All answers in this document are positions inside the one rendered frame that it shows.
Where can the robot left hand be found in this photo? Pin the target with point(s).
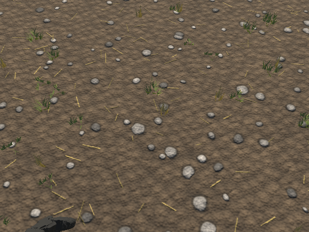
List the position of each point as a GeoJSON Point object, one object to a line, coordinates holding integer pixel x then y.
{"type": "Point", "coordinates": [53, 224]}

